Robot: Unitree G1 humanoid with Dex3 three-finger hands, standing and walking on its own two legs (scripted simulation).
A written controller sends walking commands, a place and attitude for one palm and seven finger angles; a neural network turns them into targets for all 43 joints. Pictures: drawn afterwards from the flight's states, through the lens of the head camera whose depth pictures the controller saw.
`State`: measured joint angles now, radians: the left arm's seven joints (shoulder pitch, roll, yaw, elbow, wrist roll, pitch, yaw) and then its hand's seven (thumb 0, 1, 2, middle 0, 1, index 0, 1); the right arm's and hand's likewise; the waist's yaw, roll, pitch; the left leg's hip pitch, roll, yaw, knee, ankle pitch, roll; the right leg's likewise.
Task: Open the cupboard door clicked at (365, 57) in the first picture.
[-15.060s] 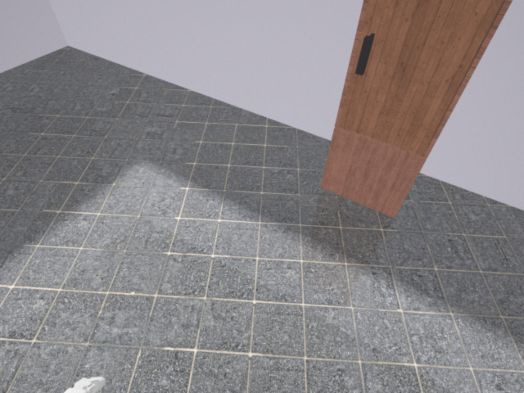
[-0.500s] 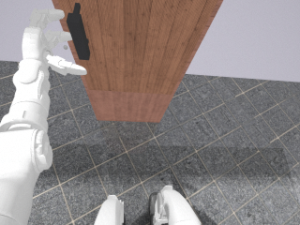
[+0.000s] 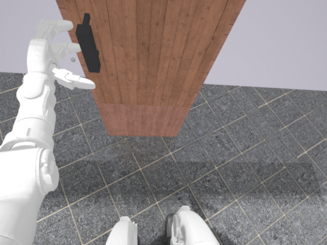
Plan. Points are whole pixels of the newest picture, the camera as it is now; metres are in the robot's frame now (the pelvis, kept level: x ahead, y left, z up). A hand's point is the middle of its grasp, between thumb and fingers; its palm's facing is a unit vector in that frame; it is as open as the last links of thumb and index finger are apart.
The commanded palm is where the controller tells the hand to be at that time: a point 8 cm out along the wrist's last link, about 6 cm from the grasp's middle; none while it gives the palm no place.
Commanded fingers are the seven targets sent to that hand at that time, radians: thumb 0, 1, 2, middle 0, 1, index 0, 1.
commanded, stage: move the hooked fingers beside the handle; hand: left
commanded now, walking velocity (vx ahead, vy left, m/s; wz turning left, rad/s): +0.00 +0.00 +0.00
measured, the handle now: (91, 44) +0.58 +0.15 +0.06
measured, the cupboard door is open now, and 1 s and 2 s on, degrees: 0 0 0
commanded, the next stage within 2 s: slide the fingers in behind the handle in 1.88 s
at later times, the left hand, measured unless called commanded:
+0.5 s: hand (75, 60) +0.52 +0.17 +0.07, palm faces -0.08 -1.00 -0.04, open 14.3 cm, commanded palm +0.51 +0.21 +0.06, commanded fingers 0.00 -0.50 0.30 -0.30 -1.20 -0.30 -1.20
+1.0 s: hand (60, 60) +0.52 +0.21 +0.07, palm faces -0.07 -1.00 -0.02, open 13.9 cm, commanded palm +0.51 +0.24 +0.06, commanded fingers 0.00 -0.50 0.30 -0.30 -1.20 -0.30 -1.20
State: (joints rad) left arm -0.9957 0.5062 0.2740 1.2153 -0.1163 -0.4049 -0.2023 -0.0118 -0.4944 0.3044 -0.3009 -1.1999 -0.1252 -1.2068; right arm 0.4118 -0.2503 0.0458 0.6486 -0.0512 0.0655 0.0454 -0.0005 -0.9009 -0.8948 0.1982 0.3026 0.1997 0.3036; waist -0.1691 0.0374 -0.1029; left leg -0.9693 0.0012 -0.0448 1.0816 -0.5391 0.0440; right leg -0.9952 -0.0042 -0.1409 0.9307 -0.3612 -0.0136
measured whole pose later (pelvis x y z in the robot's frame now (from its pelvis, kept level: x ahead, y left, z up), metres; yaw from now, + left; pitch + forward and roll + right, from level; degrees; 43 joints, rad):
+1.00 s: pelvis -0.01 +0.00 +0.00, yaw -3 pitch +25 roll -5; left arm -0.96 0.67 0.45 1.22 -0.10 -0.37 -0.41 -0.01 -0.49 0.30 -0.30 -1.20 -0.30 -1.20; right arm 0.40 -0.29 0.07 0.60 -0.02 0.07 -0.01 0.00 -0.90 -0.89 0.20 0.30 0.20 0.30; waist -0.20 0.03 -0.09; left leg -0.98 0.03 0.00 1.08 -0.54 0.04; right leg -1.03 0.03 -0.10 0.93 -0.34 -0.02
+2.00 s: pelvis +0.00 -0.01 +0.00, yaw -3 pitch +25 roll -5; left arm -0.94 0.69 0.47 1.20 -0.10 -0.36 -0.43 -0.01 -0.49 0.30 -0.30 -1.20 -0.30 -1.20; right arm 0.38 -0.29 0.07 0.58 -0.02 0.09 -0.01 0.00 -0.90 -0.89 0.20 0.30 0.20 0.30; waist -0.20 0.03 -0.09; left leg -0.98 0.04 -0.01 1.08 -0.55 0.04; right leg -1.02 0.04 -0.10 0.93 -0.35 -0.02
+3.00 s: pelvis +0.00 +0.00 +0.00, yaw -3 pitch +24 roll -4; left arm -0.91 0.48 0.37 1.15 -0.07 -0.41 -0.22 -0.01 -0.49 0.30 -0.30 -1.20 -0.31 -1.20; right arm 0.40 -0.26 0.05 0.59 -0.04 0.07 0.03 0.00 -0.90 -0.89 0.20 0.30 0.20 0.30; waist -0.20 0.04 -0.11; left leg -0.95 0.02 0.00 1.07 -0.55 0.04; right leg -1.01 0.02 -0.09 0.94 -0.36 -0.01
